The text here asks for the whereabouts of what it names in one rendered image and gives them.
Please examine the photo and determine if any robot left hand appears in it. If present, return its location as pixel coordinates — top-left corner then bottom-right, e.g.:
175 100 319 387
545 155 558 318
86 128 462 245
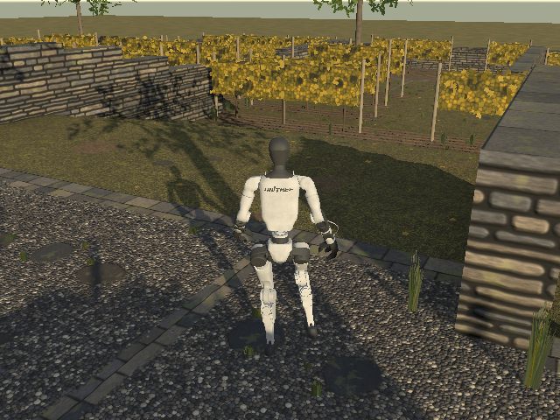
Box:
233 227 254 242

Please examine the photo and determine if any robot left upper arm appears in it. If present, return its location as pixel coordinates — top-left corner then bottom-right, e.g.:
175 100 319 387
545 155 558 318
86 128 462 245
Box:
236 175 262 222

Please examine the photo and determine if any robot right forearm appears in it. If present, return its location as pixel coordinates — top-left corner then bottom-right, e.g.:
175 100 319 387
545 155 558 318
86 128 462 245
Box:
316 209 335 244

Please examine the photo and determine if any robot right foot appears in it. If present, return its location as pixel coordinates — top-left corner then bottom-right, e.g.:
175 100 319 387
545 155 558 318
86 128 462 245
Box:
303 318 318 339

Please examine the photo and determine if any robot right upper arm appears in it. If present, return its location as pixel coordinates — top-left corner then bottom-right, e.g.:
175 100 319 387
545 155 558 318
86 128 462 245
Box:
297 175 324 224

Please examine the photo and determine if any robot head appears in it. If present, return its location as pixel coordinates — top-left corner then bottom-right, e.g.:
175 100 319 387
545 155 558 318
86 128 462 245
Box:
264 137 294 179

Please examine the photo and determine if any robot right hand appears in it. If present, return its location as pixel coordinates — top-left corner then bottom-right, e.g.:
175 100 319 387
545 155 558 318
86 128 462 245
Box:
318 240 339 261

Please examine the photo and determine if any robot left forearm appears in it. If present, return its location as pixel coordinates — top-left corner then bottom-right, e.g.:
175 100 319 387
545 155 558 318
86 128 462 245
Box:
234 208 247 233

